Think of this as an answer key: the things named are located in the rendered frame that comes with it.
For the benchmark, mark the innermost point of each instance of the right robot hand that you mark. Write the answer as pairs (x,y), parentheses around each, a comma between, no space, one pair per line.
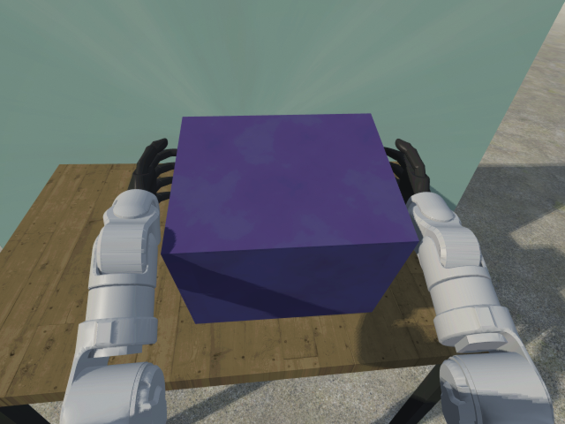
(412,172)

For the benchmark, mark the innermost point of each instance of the left robot hand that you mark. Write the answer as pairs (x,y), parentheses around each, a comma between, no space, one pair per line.
(145,177)

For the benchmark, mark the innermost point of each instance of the robot left forearm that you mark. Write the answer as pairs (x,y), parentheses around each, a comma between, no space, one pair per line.
(120,304)

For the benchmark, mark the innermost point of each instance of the table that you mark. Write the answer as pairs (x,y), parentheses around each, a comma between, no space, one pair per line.
(44,275)

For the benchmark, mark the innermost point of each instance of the robot right forearm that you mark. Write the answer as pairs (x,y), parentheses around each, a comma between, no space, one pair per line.
(469,315)

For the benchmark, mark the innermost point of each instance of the carton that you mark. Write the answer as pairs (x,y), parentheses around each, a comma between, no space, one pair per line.
(282,216)

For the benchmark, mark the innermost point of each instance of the robot right upper arm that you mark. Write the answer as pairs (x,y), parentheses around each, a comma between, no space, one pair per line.
(492,388)

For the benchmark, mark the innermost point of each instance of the robot left upper arm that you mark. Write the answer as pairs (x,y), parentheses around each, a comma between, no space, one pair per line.
(132,393)

